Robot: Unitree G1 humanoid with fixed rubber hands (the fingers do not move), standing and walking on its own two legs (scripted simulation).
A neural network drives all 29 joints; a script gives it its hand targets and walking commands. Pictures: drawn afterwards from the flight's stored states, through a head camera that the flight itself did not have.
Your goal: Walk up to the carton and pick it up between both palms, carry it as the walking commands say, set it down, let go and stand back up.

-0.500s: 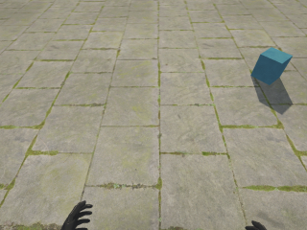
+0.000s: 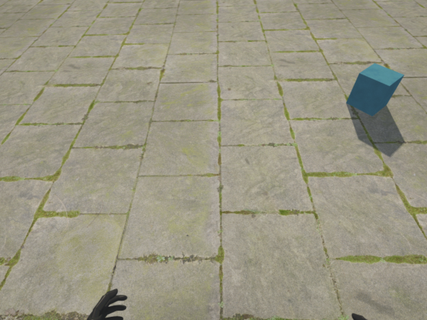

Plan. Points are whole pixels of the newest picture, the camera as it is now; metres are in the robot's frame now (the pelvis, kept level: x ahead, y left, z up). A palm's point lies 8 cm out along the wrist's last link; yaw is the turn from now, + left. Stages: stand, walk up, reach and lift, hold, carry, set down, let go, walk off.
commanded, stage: walk up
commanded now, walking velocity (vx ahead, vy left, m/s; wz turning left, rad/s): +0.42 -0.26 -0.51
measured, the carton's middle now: (373, 89) +1.69 -1.06 -0.63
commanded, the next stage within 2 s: none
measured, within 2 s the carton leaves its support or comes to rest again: neither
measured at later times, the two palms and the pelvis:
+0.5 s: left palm (183, 287) +0.21 +0.09 -0.10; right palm out of the picture +0.18 -0.42 -0.11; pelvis +0.12 -0.14 +0.01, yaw -15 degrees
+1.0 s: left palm (236, 176) +0.50 -0.02 -0.11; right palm out of the picture +0.21 -0.42 -0.09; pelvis +0.34 -0.21 +0.03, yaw -20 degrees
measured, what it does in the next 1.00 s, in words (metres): walks ahead, turning right: right foot, then left foot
